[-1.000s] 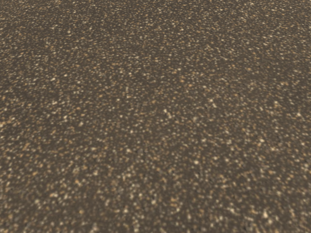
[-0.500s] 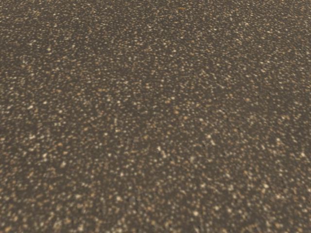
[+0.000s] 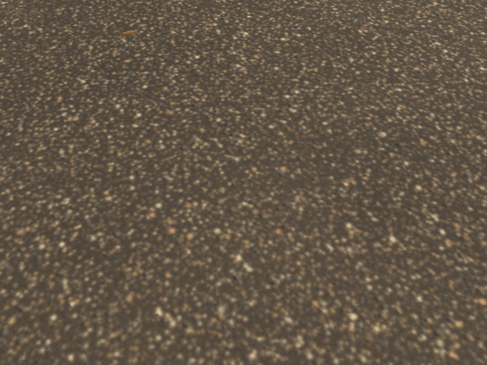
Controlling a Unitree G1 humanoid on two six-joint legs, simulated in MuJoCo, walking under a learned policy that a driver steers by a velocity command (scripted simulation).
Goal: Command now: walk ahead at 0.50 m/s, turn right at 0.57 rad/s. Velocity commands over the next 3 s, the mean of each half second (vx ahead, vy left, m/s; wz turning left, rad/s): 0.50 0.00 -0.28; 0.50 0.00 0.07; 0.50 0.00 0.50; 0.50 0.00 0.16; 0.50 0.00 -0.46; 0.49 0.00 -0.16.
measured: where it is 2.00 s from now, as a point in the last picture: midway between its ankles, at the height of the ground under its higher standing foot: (230, 182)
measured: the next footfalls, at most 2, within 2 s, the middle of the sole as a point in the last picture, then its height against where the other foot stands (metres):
left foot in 0.46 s outside the picture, level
right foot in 1.00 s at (295, 280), level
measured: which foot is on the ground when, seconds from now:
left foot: up 0.00-0.44, down 0.46-1.00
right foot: down 0.00-0.46, up 0.48-0.98, down 1.00-1.00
